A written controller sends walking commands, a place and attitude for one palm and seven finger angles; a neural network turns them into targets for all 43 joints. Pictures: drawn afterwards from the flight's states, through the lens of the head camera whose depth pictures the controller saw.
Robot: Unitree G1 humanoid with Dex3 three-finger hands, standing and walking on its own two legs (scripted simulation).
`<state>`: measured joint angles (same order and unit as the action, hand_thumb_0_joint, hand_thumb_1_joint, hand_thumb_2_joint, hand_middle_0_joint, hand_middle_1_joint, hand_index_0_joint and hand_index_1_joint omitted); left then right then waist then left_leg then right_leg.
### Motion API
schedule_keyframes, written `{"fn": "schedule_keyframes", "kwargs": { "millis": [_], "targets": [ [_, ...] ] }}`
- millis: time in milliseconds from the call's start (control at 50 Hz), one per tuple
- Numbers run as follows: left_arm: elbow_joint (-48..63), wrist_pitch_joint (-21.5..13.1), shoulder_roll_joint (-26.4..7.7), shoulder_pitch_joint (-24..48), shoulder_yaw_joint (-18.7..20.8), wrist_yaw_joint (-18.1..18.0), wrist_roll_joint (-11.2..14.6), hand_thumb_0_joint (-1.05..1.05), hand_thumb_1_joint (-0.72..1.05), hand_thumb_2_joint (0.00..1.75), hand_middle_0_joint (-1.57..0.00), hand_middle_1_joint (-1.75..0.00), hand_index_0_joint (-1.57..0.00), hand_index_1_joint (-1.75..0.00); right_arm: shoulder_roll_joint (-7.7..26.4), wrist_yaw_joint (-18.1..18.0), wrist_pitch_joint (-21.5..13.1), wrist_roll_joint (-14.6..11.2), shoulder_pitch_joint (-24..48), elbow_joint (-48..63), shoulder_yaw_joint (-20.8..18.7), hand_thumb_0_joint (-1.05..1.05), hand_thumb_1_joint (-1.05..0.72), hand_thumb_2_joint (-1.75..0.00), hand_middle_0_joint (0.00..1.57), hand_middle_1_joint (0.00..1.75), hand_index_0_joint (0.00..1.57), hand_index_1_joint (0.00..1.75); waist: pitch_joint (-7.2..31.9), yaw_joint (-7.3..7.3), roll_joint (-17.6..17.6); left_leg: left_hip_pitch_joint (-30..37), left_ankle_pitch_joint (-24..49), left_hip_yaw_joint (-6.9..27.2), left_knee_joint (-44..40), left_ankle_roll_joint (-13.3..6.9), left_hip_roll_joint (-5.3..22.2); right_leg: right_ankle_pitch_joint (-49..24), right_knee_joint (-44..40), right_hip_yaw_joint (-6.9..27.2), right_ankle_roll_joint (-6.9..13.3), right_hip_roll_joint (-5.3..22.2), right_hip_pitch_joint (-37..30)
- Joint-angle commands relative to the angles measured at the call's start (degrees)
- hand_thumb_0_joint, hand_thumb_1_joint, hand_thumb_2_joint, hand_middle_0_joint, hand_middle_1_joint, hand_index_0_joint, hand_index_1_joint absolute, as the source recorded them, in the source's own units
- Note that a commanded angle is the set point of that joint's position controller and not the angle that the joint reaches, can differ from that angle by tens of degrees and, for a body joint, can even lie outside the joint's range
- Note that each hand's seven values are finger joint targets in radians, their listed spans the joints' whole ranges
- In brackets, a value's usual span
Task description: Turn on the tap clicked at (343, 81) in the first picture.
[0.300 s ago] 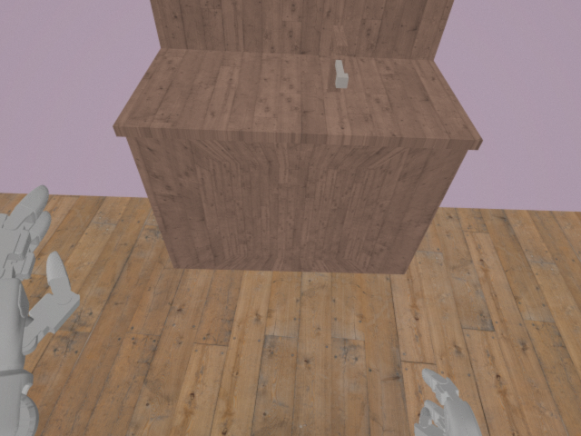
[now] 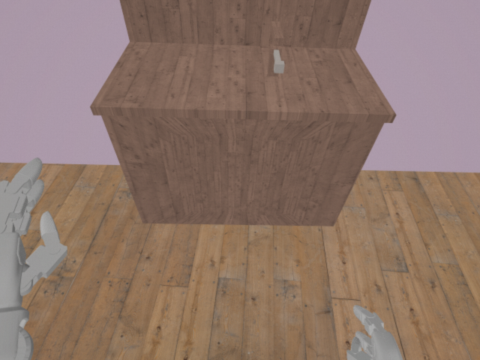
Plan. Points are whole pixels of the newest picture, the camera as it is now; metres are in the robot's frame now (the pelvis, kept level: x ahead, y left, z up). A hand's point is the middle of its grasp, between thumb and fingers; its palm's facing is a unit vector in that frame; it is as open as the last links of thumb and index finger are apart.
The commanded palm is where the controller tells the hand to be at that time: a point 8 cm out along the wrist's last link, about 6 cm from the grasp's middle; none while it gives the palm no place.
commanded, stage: look at it before walking up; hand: left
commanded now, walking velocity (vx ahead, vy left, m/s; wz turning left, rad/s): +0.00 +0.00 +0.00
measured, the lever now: (279, 66) +0.90 -0.06 +0.06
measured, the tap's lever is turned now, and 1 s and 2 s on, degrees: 0 0 0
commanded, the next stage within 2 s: walk to a spot facing it in 0.10 s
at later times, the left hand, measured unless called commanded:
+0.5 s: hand (83, 242) +0.22 +0.22 +0.15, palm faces +0.37 -0.86 -0.35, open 7.4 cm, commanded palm +0.17 +0.25 +0.18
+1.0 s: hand (150, 239) +0.23 +0.14 +0.15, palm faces +0.17 -0.88 -0.44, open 7.4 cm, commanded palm +0.20 +0.18 +0.18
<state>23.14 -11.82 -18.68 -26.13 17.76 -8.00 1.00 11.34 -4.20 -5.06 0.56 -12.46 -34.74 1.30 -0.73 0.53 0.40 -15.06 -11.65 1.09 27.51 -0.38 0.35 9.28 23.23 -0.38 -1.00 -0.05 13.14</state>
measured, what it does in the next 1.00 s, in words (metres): lifts its right foot, turning right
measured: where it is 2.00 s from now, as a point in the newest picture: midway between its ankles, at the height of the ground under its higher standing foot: outside the picture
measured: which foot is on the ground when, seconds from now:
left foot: down 0.00-1.00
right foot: down 0.00-0.86, up 0.88-1.00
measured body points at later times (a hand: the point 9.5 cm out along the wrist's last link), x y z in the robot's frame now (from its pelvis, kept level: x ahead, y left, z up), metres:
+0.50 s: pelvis -0.01 -0.01 -0.01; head +0.00 +0.00 +0.44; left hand +0.20 +0.26 +0.17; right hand +0.16 -0.24 -0.08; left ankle +0.03 +0.11 -0.74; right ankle +0.04 -0.13 -0.74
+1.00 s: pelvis -0.04 -0.03 -0.02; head -0.04 -0.06 +0.43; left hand +0.22 +0.19 +0.18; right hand +0.04 -0.29 -0.12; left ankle +0.03 +0.11 -0.74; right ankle -0.04 -0.12 -0.71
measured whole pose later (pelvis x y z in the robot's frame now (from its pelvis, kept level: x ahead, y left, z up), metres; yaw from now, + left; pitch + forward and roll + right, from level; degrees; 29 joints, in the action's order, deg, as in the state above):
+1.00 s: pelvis -0.04 -0.03 -0.02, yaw -20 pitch -1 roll +2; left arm 25.1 -11.9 -18.7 -27.2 21.0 -8.3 1.9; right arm 11.2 -2.1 -2.6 -0.2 -13.6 -32.2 -0.1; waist -2.5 2.3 1.6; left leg -17.7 -16.8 -11.4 37.1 2.3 7.9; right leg 26.0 54.5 -0.7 -1.9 -0.2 27.0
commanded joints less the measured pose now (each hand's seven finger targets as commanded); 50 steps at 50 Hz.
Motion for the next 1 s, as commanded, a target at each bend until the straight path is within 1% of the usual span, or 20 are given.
{"fn": "schedule_keyframes", "kwargs": {
  "millis": [0,180,260,380,540,580,600,660,680,700,740,780,800,820,840,860,880,900,940,980],
  "targets": [
    [14.3,-4.1,-10.0,4.5,6.6,-0.9,0.2,0.00,0.90,0.90,-0.20,-0.30,-0.20,-0.30,6.7,-0.7,-3.3,-0.3,5.4,9.4,-2.7,0.00,-0.90,-0.90,0.20,0.30,0.20,0.30,6.8,-0.26,3.3,-3.5,0.7,1.7,-7.5,0.2,2.1,-0.7,-2.2,1.4,0.5,0.6,-7.2],
    [12.9,-4.0,-10.2,3.7,7.0,-0.8,0.4,0.00,0.90,0.90,-0.20,-0.30,-0.20,-0.30,7.0,-0.7,-3.1,-0.2,5.4,9.1,-2.9,0.00,-0.90,-0.90,0.20,0.30,0.20,0.30,6.3,-0.32,2.9,-3.3,0.8,1.3,-6.9,0.3,2.0,-1.2,-2.8,1.8,0.6,0.9,-6.3],
    [12.9,-3.8,-9.3,5.1,6.4,-0.8,0.4,0.00,0.90,0.90,-0.20,-0.30,-0.20,-0.30,6.9,-0.5,-2.9,-0.4,5.5,9.7,-3.1,0.00,-0.90,-0.90,0.20,0.30,0.20,0.30,5.6,-0.09,2.2,-2.0,-0.8,0.2,-6.0,0.5,3.8,-1.1,-1.8,4.4,0.9,0.2,-2.3],
    [14.7,-3.2,-9.3,8.0,6.8,-1.4,0.3,0.00,0.90,0.90,-0.20,-0.30,-0.20,-0.30,7.2,-0.1,-2.6,-0.6,6.2,10.8,-3.8,0.00,-0.90,-0.90,0.20,0.30,0.20,0.30,6.5,0.75,4.3,-2.7,-5.0,0.5,-5.1,0.0,7.5,0.6,4.6,7.0,1.2,-0.6,1.9],
    [17.6,-2.8,-9.7,4.4,8.5,-1.3,1.3,0.00,0.90,0.90,-0.20,-0.30,-0.20,-0.30,6.6,0.6,-0.9,-1.1,6.3,13.0,-3.7,0.00,-0.90,-0.90,0.20,0.30,0.20,0.30,6.7,0.99,5.9,-4.6,-6.6,-0.7,-0.1,-1.1,11.3,1.9,14.4,9.2,1.7,0.0,7.0],
    [18.2,-2.9,-10.5,4.0,9.7,-1.3,1.6,0.00,0.90,0.90,-0.20,-0.30,-0.20,-0.30,6.4,0.8,-0.5,-1.1,6.0,13.2,-3.9,0.00,-0.90,-0.90,0.20,0.30,0.20,0.30,6.8,0.89,3.3,-3.9,-8.6,-2.2,3.1,-0.3,10.0,1.2,12.5,12.0,2.6,0.9,9.4],
    [17.8,-2.9,-10.4,4.2,9.3,-1.2,1.6,0.00,0.90,0.90,-0.20,-0.30,-0.20,-0.30,6.1,0.8,-0.2,-1.0,5.7,13.4,-3.7,0.00,-0.90,-0.90,0.20,0.30,0.20,0.30,5.7,0.65,0.1,-4.3,-11.3,-3.2,5.5,0.3,8.3,1.5,9.9,15.1,3.2,2.2,11.1],
    [16.6,-3.1,-11.2,3.4,10.1,-1.4,1.8,0.00,0.90,0.90,-0.20,-0.30,-0.20,-0.30,5.3,1.5,0.5,-0.6,4.7,12.9,-3.9,0.00,-0.90,-0.90,0.20,0.30,0.20,0.30,4.9,0.20,-7.9,-2.5,-16.9,-4.9,14.4,2.2,2.7,10.5,-1.5,28.6,6.8,7.9,16.7],
    [17.2,-3.0,-11.2,3.5,10.3,-1.6,1.7,0.00,0.90,0.90,-0.20,-0.30,-0.20,-0.30,5.0,1.9,0.9,-0.5,5.0,12.5,-3.9,0.00,-0.90,-0.90,0.20,0.30,0.20,0.30,5.3,0.01,-8.4,-1.9,-16.1,-4.6,16.0,2.6,2.1,10.0,-3.5,31.3,7.9,9.2,16.4],
    [17.7,-3.1,-11.7,3.8,10.7,-1.7,1.6,0.00,0.90,0.90,-0.20,-0.30,-0.20,-0.30,4.8,2.1,1.1,-0.3,4.8,12.4,-3.4,0.00,-0.90,-0.90,0.20,0.30,0.20,0.30,6.4,-0.08,-10.0,-2.2,-15.1,-3.9,14.4,2.6,2.1,6.9,-2.9,31.2,8.4,9.8,13.4],
    [18.0,-3.1,-11.8,3.1,11.3,-1.9,1.5,0.00,0.90,0.90,-0.20,-0.30,-0.20,-0.30,5.3,2.2,1.5,-0.6,5.0,12.4,-3.5,0.00,-0.90,-0.90,0.20,0.30,0.20,0.30,9.9,0.04,-9.1,1.2,-10.8,-3.2,7.4,2.1,2.9,0.3,1.4,27.7,7.3,7.8,9.1],
    [17.9,-3.3,-11.1,2.8,11.1,-1.7,1.5,0.00,0.90,0.90,-0.20,-0.30,-0.20,-0.30,6.0,1.7,2.0,-0.7,6.2,12.7,-3.8,0.00,-0.90,-0.90,0.20,0.30,0.20,0.30,10.0,0.18,-4.0,5.9,-7.5,-1.1,1.4,0.3,6.6,1.7,6.8,21.9,4.2,3.0,12.9],
    [17.6,-3.4,-11.1,2.1,11.1,-1.4,1.6,0.00,0.90,0.90,-0.20,-0.30,-0.20,-0.30,6.4,1.4,2.0,-0.9,6.5,13.0,-3.8,0.00,-0.90,-0.90,0.20,0.30,0.20,0.30,8.7,0.57,0.3,7.3,-7.1,1.5,-1.0,-1.5,10.3,4.4,11.1,18.2,2.5,0.1,16.9],
    [17.1,-3.4,-10.6,1.7,10.9,-1.0,1.6,0.00,0.90,0.90,-0.20,-0.30,-0.20,-0.30,7.0,1.1,2.1,-1.2,7.1,13.4,-3.9,0.00,-0.90,-0.90,0.20,0.30,0.20,0.30,7.9,0.77,7.2,4.5,-10.1,5.1,-5.0,-3.6,15.8,10.8,19.2,13.5,1.0,-2.5,17.7],
    [16.2,-3.3,-10.0,1.0,10.5,-0.8,1.3,0.00,0.90,0.90,-0.20,-0.30,-0.20,-0.30,7.1,1.1,1.7,-1.6,6.7,13.6,-4.0,0.00,-0.90,-0.90,0.20,0.30,0.20,0.30,7.4,0.74,12.9,-1.7,-17.6,8.6,-11.0,-6.4,21.4,16.7,31.7,8.6,-0.3,-3.9,15.6],
    [15.9,-3.4,-9.0,1.3,9.4,-0.7,1.0,0.00,0.90,0.90,-0.20,-0.30,-0.20,-0.30,6.7,1.2,1.0,-1.5,5.7,13.5,-4.1,0.00,-0.90,-0.90,0.20,0.30,0.20,0.30,5.3,0.79,15.2,-5.3,-19.7,10.2,-13.4,-9.2,24.8,17.8,40.6,4.1,-1.2,-2.1,15.5],
    [17.1,-4.0,-8.8,3.7,8.3,-0.4,1.1,0.00,0.90,0.90,-0.20,-0.30,-0.20,-0.30,6.2,1.2,0.3,-1.6,4.5,12.9,-4.2,0.00,-0.90,-0.90,0.20,0.30,0.20,0.30,4.4,0.27,12.2,-2.8,-15.9,9.3,-12.2,-10.1,25.6,17.7,41.9,3.5,-1.4,0.4,18.1],
    [17.0,-4.4,-8.9,4.3,7.7,-0.3,0.9,0.00,0.90,0.90,-0.20,-0.30,-0.20,-0.30,7.0,1.4,-0.3,-1.2,4.3,12.1,-4.2,0.00,-0.90,-0.90,0.20,0.30,0.20,0.30,3.5,0.14,9.1,-1.8,-12.4,5.3,-10.4,-9.3,25.3,18.0,39.5,2.3,-1.5,1.9,18.3],
    [15.8,-4.8,-8.5,6.0,6.4,-0.4,0.7,0.00,0.90,0.90,-0.20,-0.30,-0.20,-0.30,7.7,1.8,-1.5,-0.8,4.2,11.2,-4.0,0.00,-0.90,-0.90,0.20,0.30,0.20,0.30,2.3,0.09,9.7,-3.8,-12.8,-0.8,-8.3,-6.3,23.7,18.7,31.0,-1.6,-1.3,2.6,12.7],
    [14.7,-4.8,-8.9,8.9,5.9,-0.6,-0.1,0.00,0.90,0.90,-0.20,-0.30,-0.20,-0.30,8.0,1.9,-2.4,-0.6,3.5,10.9,-3.9,0.00,-0.90,-0.90,0.20,0.30,0.20,0.30,1.2,0.04,10.4,-5.7,-16.6,-5.6,-4.2,-3.4,20.9,18.8,21.8,-6.7,-1.0,0.7,6.6]
  ]
}}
